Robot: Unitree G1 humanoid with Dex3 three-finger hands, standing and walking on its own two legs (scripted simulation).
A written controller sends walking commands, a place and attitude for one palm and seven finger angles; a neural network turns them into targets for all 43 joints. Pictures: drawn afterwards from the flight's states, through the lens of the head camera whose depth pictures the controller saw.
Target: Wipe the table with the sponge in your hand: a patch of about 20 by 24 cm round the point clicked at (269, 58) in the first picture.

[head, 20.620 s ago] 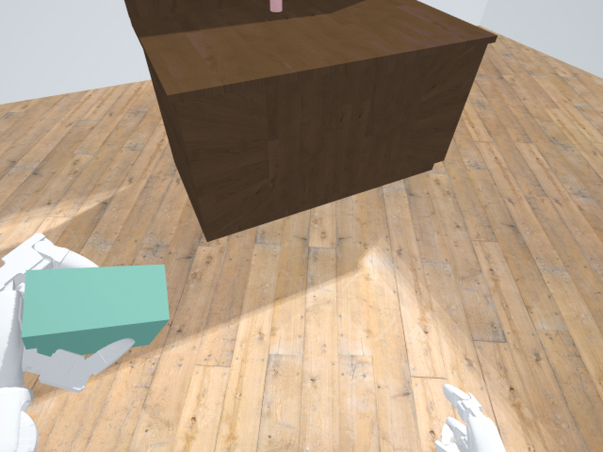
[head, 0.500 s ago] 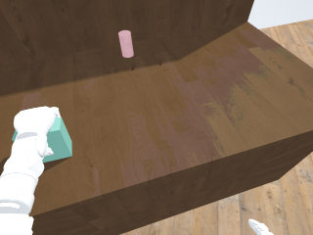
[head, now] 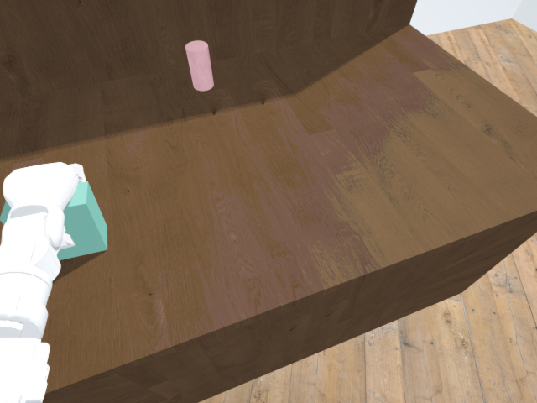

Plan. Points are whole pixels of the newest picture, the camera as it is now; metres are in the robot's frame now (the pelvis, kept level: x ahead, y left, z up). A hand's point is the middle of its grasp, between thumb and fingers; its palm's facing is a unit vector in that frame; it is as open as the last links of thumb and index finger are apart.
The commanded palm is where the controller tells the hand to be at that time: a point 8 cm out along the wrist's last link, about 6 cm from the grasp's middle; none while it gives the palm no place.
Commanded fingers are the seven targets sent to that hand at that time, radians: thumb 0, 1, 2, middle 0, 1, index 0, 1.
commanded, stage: slide across to the middle lane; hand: left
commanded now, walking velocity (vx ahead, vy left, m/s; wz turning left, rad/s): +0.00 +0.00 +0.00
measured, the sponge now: (64, 231) +0.37 +0.36 +0.01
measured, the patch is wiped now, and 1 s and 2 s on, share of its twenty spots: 0.25 0.35 0.60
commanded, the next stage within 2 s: wipe back along the middle lane in 0.48 s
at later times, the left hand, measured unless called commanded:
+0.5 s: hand (97, 207) +0.39 +0.29 +0.06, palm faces -0.08 +0.01 -1.00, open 10.0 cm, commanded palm +0.37 +0.27 +0.11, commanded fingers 0.00 0.10 1.30 -1.20 -1.60 -1.20 -1.60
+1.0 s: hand (120, 222) +0.36 +0.25 +0.06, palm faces -0.04 -0.03 -1.00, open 10.0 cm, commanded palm +0.33 +0.24 +0.10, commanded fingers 0.00 0.10 1.30 -1.20 -1.60 -1.20 -1.60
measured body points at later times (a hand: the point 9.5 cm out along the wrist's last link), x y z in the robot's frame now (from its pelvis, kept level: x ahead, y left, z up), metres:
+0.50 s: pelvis +0.02 +0.00 +0.01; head +0.05 -0.02 +0.46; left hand +0.39 +0.29 +0.11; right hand +0.20 -0.24 -0.11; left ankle +0.04 +0.12 -0.73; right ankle -0.01 -0.14 -0.73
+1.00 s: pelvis +0.03 -0.03 +0.01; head +0.04 -0.06 +0.46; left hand +0.36 +0.25 +0.11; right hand +0.20 -0.28 -0.11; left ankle +0.04 +0.12 -0.72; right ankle -0.01 -0.14 -0.73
